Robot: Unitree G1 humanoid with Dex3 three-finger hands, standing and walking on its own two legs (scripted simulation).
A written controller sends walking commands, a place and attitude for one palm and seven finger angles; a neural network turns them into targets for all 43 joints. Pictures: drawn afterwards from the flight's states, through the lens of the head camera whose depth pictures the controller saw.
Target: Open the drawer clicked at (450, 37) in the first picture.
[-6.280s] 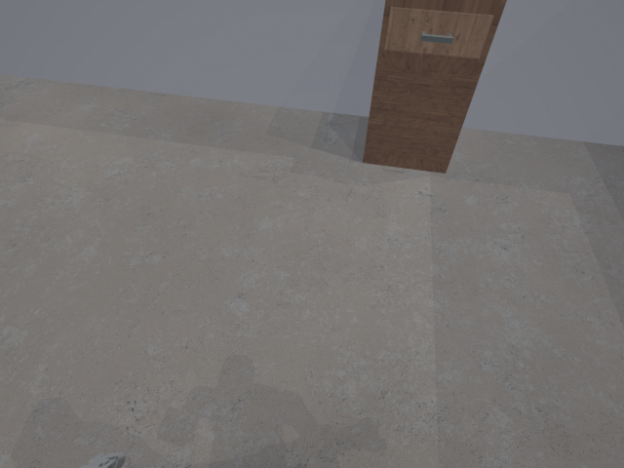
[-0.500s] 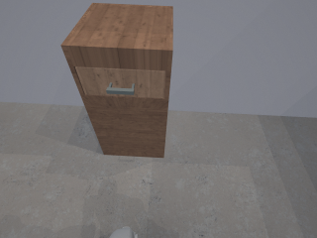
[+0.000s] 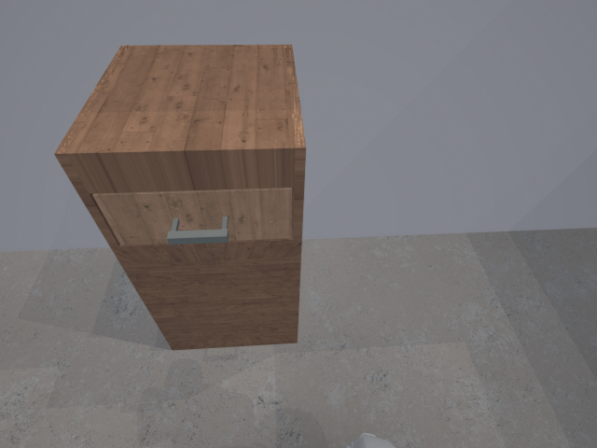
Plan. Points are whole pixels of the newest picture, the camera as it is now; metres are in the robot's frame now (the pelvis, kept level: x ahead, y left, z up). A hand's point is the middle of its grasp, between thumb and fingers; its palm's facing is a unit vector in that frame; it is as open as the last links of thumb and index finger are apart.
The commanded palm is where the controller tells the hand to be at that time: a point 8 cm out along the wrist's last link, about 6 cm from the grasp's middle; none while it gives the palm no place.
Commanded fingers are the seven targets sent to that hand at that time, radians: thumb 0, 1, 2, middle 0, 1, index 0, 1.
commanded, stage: come to a stop and stand still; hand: left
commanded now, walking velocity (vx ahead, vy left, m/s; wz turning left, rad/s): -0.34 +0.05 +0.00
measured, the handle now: (199, 229) +0.54 +0.22 -0.10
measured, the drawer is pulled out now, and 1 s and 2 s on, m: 0.00 0.00 0.00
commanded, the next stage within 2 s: look again from close up in 1.42 s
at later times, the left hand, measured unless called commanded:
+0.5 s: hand out of the picture +0.10 +0.21 -0.19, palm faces +0.07 -0.97 -0.23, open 7.3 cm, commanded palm none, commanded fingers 0.00 0.90 0.90 -0.20 -0.30 -0.20 -0.30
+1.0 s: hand out of the picture +0.01 +0.18 -0.17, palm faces +0.01 -0.98 -0.20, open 7.4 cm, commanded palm none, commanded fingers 0.00 0.90 0.90 -0.20 -0.30 -0.20 -0.30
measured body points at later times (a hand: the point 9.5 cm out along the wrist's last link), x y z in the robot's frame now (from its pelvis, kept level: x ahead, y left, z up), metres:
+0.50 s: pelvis +0.03 +0.01 -0.02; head +0.06 +0.02 +0.43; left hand +0.10 +0.26 -0.17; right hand +0.12 -0.25 -0.15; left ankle +0.02 +0.12 -0.75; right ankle +0.11 -0.13 -0.74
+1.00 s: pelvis +0.01 +0.01 +0.00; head +0.02 -0.01 +0.45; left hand +0.01 +0.23 -0.15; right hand +0.02 -0.21 -0.17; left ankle +0.02 +0.12 -0.74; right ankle -0.02 -0.09 -0.74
